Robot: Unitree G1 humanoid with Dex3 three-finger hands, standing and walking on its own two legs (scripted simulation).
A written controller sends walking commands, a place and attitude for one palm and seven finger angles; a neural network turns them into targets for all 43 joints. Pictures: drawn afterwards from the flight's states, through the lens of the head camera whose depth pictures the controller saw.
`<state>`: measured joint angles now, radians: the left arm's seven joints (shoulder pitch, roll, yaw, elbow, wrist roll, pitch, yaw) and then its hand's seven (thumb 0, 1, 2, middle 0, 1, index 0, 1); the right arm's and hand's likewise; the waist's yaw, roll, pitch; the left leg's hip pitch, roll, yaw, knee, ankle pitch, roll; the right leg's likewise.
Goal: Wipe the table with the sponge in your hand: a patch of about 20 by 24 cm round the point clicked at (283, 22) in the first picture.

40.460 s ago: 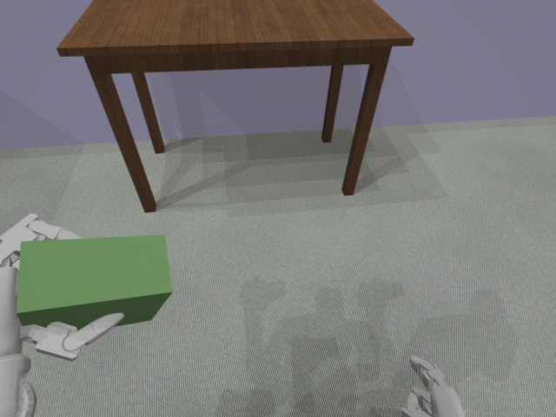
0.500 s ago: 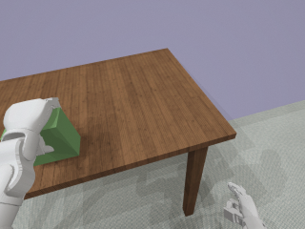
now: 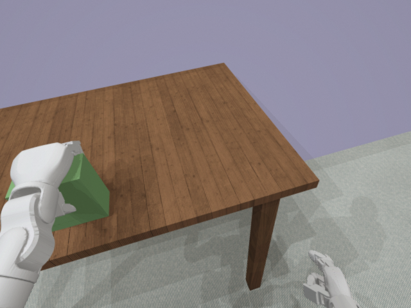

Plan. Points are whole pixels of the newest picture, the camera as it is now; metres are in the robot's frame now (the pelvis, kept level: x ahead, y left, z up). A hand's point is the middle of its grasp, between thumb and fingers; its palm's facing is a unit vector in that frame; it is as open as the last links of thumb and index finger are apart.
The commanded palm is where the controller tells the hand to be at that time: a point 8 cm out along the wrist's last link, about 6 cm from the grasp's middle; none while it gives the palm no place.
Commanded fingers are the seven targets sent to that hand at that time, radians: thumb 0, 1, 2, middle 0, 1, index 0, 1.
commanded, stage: lower the sponge onto the table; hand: left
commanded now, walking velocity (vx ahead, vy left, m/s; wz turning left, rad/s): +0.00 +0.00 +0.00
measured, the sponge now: (70, 200) +0.26 +0.33 +0.08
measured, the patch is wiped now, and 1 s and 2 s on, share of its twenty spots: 0.00 0.30 0.35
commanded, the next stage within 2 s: wipe forward along the first lane in 0.20 s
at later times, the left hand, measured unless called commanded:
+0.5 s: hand (63, 178) +0.28 +0.32 +0.14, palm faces +0.03 +0.01 -1.00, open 10.1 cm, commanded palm +0.26 +0.32 +0.18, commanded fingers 0.00 0.10 1.30 -1.20 -1.60 -1.20 -1.60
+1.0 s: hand (66, 154) +0.34 +0.36 +0.13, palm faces -0.06 +0.02 -1.00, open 10.1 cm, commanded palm +0.32 +0.35 +0.16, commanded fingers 0.00 0.10 1.30 -1.20 -1.60 -1.20 -1.60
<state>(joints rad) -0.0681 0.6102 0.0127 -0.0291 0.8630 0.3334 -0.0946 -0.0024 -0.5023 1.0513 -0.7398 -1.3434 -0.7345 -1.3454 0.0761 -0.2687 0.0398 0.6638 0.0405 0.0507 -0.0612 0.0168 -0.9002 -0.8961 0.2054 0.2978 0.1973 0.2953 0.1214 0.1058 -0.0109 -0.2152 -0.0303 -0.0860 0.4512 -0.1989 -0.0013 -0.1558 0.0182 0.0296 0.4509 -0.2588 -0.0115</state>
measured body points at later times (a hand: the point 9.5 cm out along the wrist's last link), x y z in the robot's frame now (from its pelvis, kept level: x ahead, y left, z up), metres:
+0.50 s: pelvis +0.00 -0.01 +0.00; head -0.01 -0.05 +0.45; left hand +0.27 +0.32 +0.19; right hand +0.23 -0.22 -0.10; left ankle +0.03 +0.12 -0.74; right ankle -0.01 -0.12 -0.74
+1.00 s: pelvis +0.01 +0.00 -0.01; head +0.02 -0.04 +0.44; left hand +0.34 +0.35 +0.19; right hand +0.16 -0.27 -0.13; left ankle +0.03 +0.12 -0.74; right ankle -0.01 -0.12 -0.74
